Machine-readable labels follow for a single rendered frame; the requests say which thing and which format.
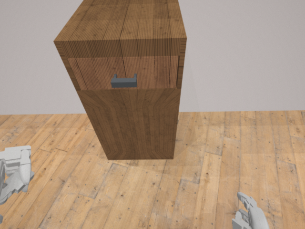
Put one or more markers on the robot left hand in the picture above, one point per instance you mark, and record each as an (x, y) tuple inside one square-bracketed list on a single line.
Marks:
[(16, 163)]

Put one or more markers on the handle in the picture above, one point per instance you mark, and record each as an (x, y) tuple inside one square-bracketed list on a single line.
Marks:
[(124, 82)]

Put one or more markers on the cabinet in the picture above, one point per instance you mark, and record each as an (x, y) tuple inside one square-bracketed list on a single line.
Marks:
[(131, 124)]

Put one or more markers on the drawer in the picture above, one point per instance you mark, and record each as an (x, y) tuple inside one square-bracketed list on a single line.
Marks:
[(152, 71)]

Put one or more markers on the robot right hand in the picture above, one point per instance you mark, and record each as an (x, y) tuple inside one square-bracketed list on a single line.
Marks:
[(253, 219)]

